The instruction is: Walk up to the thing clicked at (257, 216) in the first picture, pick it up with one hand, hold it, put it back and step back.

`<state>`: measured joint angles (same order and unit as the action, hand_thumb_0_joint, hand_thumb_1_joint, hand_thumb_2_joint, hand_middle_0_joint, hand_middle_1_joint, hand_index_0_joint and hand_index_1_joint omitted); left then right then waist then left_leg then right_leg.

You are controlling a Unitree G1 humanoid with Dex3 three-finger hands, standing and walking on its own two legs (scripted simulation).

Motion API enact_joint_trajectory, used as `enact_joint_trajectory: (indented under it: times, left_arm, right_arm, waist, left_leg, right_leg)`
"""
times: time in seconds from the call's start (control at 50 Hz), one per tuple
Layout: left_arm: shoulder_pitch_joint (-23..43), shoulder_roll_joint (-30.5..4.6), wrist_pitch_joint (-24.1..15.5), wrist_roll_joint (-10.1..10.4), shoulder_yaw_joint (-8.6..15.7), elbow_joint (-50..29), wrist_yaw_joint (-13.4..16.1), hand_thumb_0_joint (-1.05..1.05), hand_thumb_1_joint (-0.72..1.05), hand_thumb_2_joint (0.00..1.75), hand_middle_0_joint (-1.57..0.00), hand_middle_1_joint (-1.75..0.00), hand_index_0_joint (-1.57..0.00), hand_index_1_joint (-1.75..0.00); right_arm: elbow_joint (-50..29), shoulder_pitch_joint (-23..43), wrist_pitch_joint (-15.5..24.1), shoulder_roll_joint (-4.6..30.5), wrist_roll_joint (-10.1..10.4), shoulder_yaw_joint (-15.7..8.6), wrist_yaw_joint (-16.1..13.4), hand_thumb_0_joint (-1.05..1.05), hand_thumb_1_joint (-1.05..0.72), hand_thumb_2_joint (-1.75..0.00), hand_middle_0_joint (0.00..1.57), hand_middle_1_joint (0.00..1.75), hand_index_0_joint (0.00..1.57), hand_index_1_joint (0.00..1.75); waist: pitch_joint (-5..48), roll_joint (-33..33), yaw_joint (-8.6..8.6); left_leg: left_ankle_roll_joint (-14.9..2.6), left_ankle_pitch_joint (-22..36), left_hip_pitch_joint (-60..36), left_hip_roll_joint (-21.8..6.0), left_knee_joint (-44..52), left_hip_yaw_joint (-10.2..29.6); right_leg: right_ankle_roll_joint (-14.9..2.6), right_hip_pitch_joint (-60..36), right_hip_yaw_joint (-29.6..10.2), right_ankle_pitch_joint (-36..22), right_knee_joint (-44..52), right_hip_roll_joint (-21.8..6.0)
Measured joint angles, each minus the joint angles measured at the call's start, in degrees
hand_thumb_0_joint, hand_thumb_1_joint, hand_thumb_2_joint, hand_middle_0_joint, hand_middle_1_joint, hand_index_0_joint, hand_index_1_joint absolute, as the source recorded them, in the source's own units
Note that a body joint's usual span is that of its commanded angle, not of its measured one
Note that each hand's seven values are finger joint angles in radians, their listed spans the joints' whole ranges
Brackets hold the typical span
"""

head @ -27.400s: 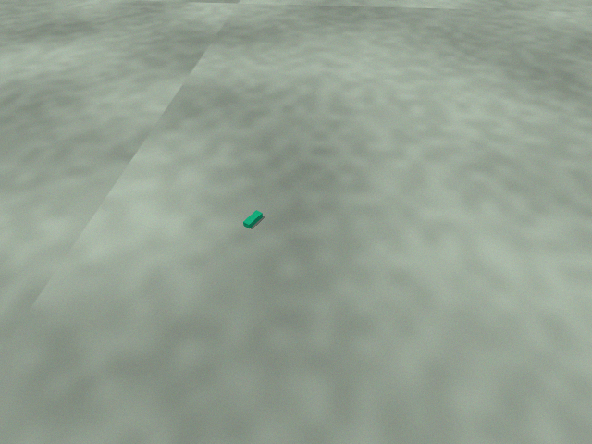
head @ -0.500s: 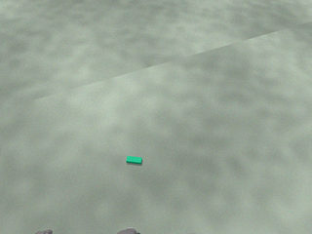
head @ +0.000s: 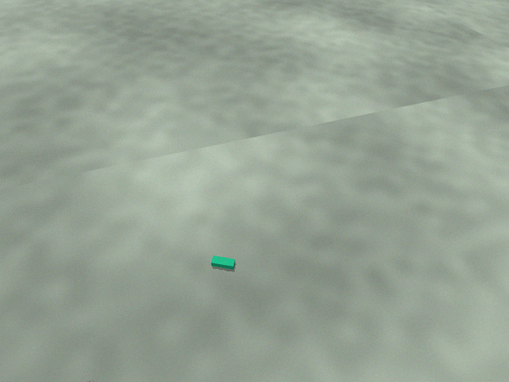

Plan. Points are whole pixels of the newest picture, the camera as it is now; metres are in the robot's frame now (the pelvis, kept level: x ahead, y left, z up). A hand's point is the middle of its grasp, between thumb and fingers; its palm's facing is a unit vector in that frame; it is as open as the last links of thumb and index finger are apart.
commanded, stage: walk up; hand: left
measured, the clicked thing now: (223, 262) +0.75 +0.17 -0.75
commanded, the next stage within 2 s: stand in 1.34 s
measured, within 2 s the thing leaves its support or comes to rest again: neither
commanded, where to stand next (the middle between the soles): +0.35 -0.03 m, yaw -6 degrees
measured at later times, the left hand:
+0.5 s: hand out of the picture +0.04 +0.26 -0.13, palm faces +0.02 -0.91 -0.43, open 7.4 cm
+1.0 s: hand out of the picture +0.11 +0.25 -0.14, palm faces -0.06 -0.93 -0.36, open 7.4 cm
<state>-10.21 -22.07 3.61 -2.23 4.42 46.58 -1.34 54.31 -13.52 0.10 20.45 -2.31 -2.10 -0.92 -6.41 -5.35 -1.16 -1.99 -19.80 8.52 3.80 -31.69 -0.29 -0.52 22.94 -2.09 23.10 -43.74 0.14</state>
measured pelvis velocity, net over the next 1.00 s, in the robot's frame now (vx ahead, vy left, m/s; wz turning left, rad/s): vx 0.03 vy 0.00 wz -0.05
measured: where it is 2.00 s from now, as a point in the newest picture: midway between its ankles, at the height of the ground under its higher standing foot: outside the picture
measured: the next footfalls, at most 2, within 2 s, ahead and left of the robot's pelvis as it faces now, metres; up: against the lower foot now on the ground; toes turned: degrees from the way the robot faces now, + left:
right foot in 0.20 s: +0.04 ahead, -0.14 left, +0.00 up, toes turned -3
left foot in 0.56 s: +0.12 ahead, +0.13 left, +0.00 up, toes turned +0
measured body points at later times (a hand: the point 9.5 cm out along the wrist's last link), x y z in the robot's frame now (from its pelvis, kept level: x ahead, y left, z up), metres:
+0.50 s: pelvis +0.00 -0.02 +0.01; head +0.02 -0.03 +0.45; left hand +0.04 +0.31 -0.10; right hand +0.09 -0.34 -0.12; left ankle +0.06 +0.12 -0.70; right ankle -0.01 -0.16 -0.73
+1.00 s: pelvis +0.03 +0.00 +0.01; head +0.05 -0.01 +0.45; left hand +0.11 +0.30 -0.12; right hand +0.12 -0.31 -0.12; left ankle +0.08 +0.13 -0.73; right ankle +0.00 -0.14 -0.73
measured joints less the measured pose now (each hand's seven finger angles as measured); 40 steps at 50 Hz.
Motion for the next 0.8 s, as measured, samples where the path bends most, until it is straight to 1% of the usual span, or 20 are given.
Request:
enact_joint_trajectory:
  times: [0.04, 0.08, 0.16, 0.2, 0.22, 0.24, 0.26, 0.3, 0.34, 0.42, 0.5, 0.54, 0.56, 0.58, 0.6, 0.62, 0.66, 0.7, 0.76, 0.8]
  left_arm:
    - [-1.54, -0.04, 0.26, 0.30, -0.03, 2.18, -0.58, 0.00, 0.90, 0.90, -0.20, -0.30, -0.20, -0.30]
    - [-3.13, -0.48, -0.06, 0.73, 0.12, 3.50, -1.06, 0.00, 0.91, 0.90, -0.20, -0.30, -0.20, -0.30]
    - [-5.29, -1.12, -0.80, 0.75, 0.11, 6.05, -1.51, 0.00, 0.91, 0.90, -0.20, -0.30, -0.20, -0.30]
    - [-5.88, -1.10, -1.67, 0.70, 0.04, 7.31, -1.34, 0.00, 0.91, 0.90, -0.20, -0.30, -0.20, -0.30]
    - [-5.81, -0.66, -2.33, 0.65, 0.03, 8.10, -1.03, 0.00, 0.91, 0.90, -0.20, -0.30, -0.20, -0.30]
    - [-5.58, 0.03, -3.00, 0.55, -0.10, 8.74, -0.73, 0.00, 0.91, 0.90, -0.20, -0.30, -0.20, -0.30]
    - [-5.65, 0.57, -3.78, 0.35, -0.25, 8.89, -0.48, 0.00, 0.91, 0.90, -0.20, -0.30, -0.20, -0.30]
    - [-6.25, 0.94, -4.97, 0.17, -0.53, 8.46, -0.26, 0.00, 0.91, 0.90, -0.20, -0.30, -0.20, -0.30]
    - [-6.62, 1.16, -5.57, 0.28, -0.67, 7.95, -0.13, 0.00, 0.90, 0.90, -0.20, -0.30, -0.20, -0.30]
    - [-6.68, 1.19, -6.56, 0.70, -0.97, 7.26, 0.42, 0.00, 0.90, 0.90, -0.21, -0.30, -0.20, -0.30]
    - [-6.06, 0.08, -6.45, 0.80, -1.13, 6.66, 0.86, 0.00, 0.90, 0.90, -0.21, -0.30, -0.20, -0.30]
    - [-5.37, -0.71, -5.84, 1.03, -1.36, 6.44, 0.93, 0.00, 0.90, 0.90, -0.21, -0.30, -0.20, -0.30]
    - [-4.92, -1.09, -5.44, 1.20, -1.45, 6.37, 0.98, 0.00, 0.90, 0.90, -0.21, -0.30, -0.20, -0.30]
    - [-4.07, -1.60, -4.98, 1.38, -1.42, 6.53, 1.12, 0.00, 0.90, 0.90, -0.21, -0.30, -0.20, -0.30]
    - [-3.29, -1.87, -4.50, 1.67, -1.37, 6.72, 1.32, 0.00, 0.90, 0.90, -0.20, -0.30, -0.20, -0.30]
    - [-2.69, -1.84, -4.06, 2.10, -1.44, 6.89, 1.55, 0.00, 0.90, 0.90, -0.20, -0.30, -0.20, -0.30]
    - [-1.70, -1.65, -3.47, 2.37, -1.79, 7.45, 1.69, 0.00, 0.91, 0.90, -0.20, -0.30, -0.20, -0.30]
    - [-0.84, -1.62, -3.33, 2.39, -1.95, 7.89, 1.43, 0.00, 0.91, 0.90, -0.20, -0.30, -0.20, -0.30]
    - [-0.13, -1.10, -3.94, 2.32, -2.04, 8.37, 1.08, 0.00, 0.91, 0.90, -0.20, -0.30, -0.20, -0.30]
    - [-0.01, -0.61, -4.58, 2.06, -2.06, 8.95, 1.10, 0.00, 0.91, 0.90, -0.20, -0.30, -0.20, -0.30]
  right_arm:
    - [0.27, -1.19, 0.35, -0.43, -0.25, 0.15, 0.24, 0.01, -0.91, -0.90, 0.21, 0.30, 0.20, 0.30]
    - [0.34, -1.40, 0.71, -0.78, -0.35, 0.40, 0.34, 0.01, -0.91, -0.90, 0.21, 0.30, 0.20, 0.30]
    - [-1.09, -0.19, 1.31, -0.68, -0.33, 0.24, 1.21, 0.01, -0.90, -0.90, 0.21, 0.30, 0.20, 0.30]
    - [-2.21, 0.60, 1.00, -0.07, -0.23, 0.04, 1.75, 0.01, -0.90, -0.90, 0.21, 0.30, 0.20, 0.30]
    - [-2.57, 1.07, 0.70, 0.51, -0.01, -0.15, 1.90, 0.01, -0.90, -0.90, 0.21, 0.30, 0.20, 0.30]
    - [-2.78, 1.32, 0.33, 1.21, 0.34, -0.39, 1.88, 0.01, -0.90, -0.90, 0.21, 0.30, 0.20, 0.30]
    - [-2.88, 1.22, -0.07, 1.71, 0.72, -0.55, 1.79, 0.01, -0.90, -0.90, 0.21, 0.30, 0.20, 0.30]
    - [-2.51, 0.83, -0.80, 2.01, 0.99, -0.64, 1.62, 0.01, -0.91, -0.90, 0.21, 0.30, 0.20, 0.30]
    - [-2.23, 0.76, -0.96, 2.41, 1.11, -0.81, 1.78, 0.01, -0.91, -0.90, 0.20, 0.30, 0.20, 0.30]
    - [-2.38, 0.90, -0.61, 3.52, 1.19, -1.48, 2.34, 0.01, -0.91, -0.90, 0.20, 0.30, 0.20, 0.30]
    - [-1.91, 1.48, -0.68, 3.56, 1.20, -1.80, 2.65, 0.01, -0.91, -0.90, 0.20, 0.30, 0.20, 0.30]
    - [-1.36, 1.90, -0.48, 3.14, 1.32, -1.79, 2.71, 0.01, -0.91, -0.90, 0.20, 0.30, 0.20, 0.30]
    - [-1.07, 2.12, -0.22, 2.88, 1.34, -1.81, 2.61, 0.01, -0.91, -0.90, 0.20, 0.30, 0.20, 0.30]
    - [-0.47, 2.73, 0.02, 2.05, 1.27, -1.84, 2.33, 0.01, -0.91, -0.90, 0.20, 0.30, 0.20, 0.30]
    - [-0.07, 3.26, 0.18, 1.20, 1.10, -1.63, 2.11, 0.01, -0.91, -0.90, 0.20, 0.30, 0.20, 0.30]
    - [0.11, 3.63, 0.28, 0.52, 1.01, -1.20, 2.00, 0.01, -0.91, -0.90, 0.20, 0.30, 0.20, 0.30]
    - [0.32, 4.32, 0.30, -0.63, 0.89, -0.41, 2.05, 0.01, -0.91, -0.90, 0.20, 0.30, 0.20, 0.30]
    - [0.37, 4.96, 0.32, -1.61, 0.63, 0.23, 2.01, 0.01, -0.91, -0.90, 0.20, 0.30, 0.20, 0.30]
    - [0.29, 5.88, 0.63, -1.81, 0.52, 0.66, 2.08, 0.01, -0.91, -0.90, 0.21, 0.30, 0.20, 0.30]
    - [0.48, 6.66, 0.37, -1.31, 0.86, 0.71, 2.02, 0.01, -0.91, -0.90, 0.21, 0.30, 0.20, 0.30]
  waist:
    - [1.37, 0.97, 1.09]
    - [2.09, 1.03, 0.63]
    - [2.45, 1.41, 0.23]
    - [2.40, 2.31, 0.17]
    - [2.03, 3.72, 0.24]
    - [1.45, 5.78, 0.65]
    - [1.38, 7.33, 0.97]
    - [2.18, 7.67, 0.10]
    - [2.25, 7.43, -0.89]
    - [1.31, 8.40, -1.13]
    - [0.43, 8.55, -1.00]
    - [0.23, 7.99, -0.78]
    - [0.11, 7.53, -0.55]
    - [-0.56, 5.95, -0.55]
    - [-1.01, 4.52, -0.84]
    - [-0.98, 3.89, -0.90]
    - [-0.42, 3.74, -0.26]
    - [-0.06, 3.35, 0.23]
    - [0.31, 3.44, 0.61]
    - [0.37, 3.86, 0.58]
  left_leg:
    - [-0.27, 0.55, -0.29, -1.48, 0.78, 1.18]
    - [0.61, 1.63, -0.80, -2.54, 2.22, 0.78]
    - [1.46, 1.66, 0.09, -3.73, 1.86, -0.50]
    - [1.72, 0.52, 1.33, -4.52, -0.24, -1.10]
    - [1.96, -0.39, 2.02, -5.55, -1.98, -0.89]
    - [1.73, -1.41, 2.60, -6.83, -3.95, 0.12]
    - [1.14, -2.88, 3.75, -7.24, -6.86, 1.49]
    - [0.97, -8.07, 6.90, -5.07, -13.99, 2.83]
    - [1.02, -9.51, 9.76, -3.16, -19.41, 2.97]
    - [1.50, -6.25, 13.83, -3.42, -20.49, 3.74]
    - [2.30, -2.15, 13.88, -5.51, -12.41, 2.90]
    - [2.50, 2.49, 11.78, -6.06, -5.95, 1.78]
    - [2.57, 6.51, 10.50, -5.84, -2.96, 1.47]
    - [2.59, 8.24, 9.94, -4.82, -2.69, 0.72]
    - [2.45, 7.81, 9.66, -4.13, -3.14, -0.27]
    - [2.26, 7.10, 9.73, -4.11, -3.61, -0.80]
    - [1.79, 6.45, 9.98, -4.80, -3.71, -0.77]
    - [1.71, 6.80, 9.74, -5.28, -2.57, -0.86]
    - [1.97, 7.16, 10.09, -5.77, -1.81, -1.24]
    - [2.26, 6.55, 10.70, -6.05, -2.82, -1.60]
  right_leg:
    - [0.35, -0.15, -0.72, 1.22, -4.42, 1.17]
    - [0.26, -1.19, -2.33, -0.25, -5.60, 1.15]
    - [0.55, -6.06, -1.59, 0.48, 1.84, -1.39]
    - [0.34, -9.30, -0.31, 0.27, 7.70, -1.73]
    - [0.58, -10.46, 0.27, -3.95, 10.37, -0.92]
    - [0.74, -11.40, 1.32, -5.96, 11.52, 0.29]
    - [0.74, -11.89, 2.31, -6.20, 11.88, 1.07]
    - [0.33, -11.55, 2.27, -5.49, 11.38, 0.71]
    - [-0.11, -11.81, 1.61, -5.42, 11.86, -0.25]
    - [0.60, -13.46, 2.06, -6.30, 14.29, -1.24]
    - [1.66, -13.90, 2.77, -5.09, 13.33, -1.87]
    - [2.30, -13.21, 2.96, -3.34, 10.83, -2.36]
    - [2.70, -12.59, 2.96, -2.04, 8.81, -2.77]
    - [2.91, -12.09, 2.34, -0.72, 6.59, -3.94]
    - [2.13, -11.32, 1.11, -0.08, 4.52, -4.62]
    - [1.25, -10.36, -0.06, 1.55, 2.70, -4.20]
    - [0.17, -8.51, -0.50, 5.84, -1.19, -2.44]
    - [-0.56, -7.48, -0.37, 7.05, -2.87, -1.48]
    - [-0.76, -7.77, 0.90, 4.28, 0.89, -1.47]
    - [-0.46, -9.97, 1.65, -1.20, 8.16, -1.53]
